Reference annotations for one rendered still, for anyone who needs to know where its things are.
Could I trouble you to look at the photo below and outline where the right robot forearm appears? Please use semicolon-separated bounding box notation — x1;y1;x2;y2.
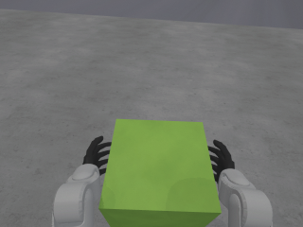
218;168;274;227

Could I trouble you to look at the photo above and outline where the left robot forearm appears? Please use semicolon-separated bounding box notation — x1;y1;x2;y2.
51;164;101;227

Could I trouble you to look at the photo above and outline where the left robot hand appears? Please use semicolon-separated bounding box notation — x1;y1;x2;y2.
82;135;112;176

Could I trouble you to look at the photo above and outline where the right robot hand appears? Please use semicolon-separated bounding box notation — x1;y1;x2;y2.
207;140;235;183

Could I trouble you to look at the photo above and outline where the carton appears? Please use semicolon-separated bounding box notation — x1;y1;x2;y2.
98;118;222;227

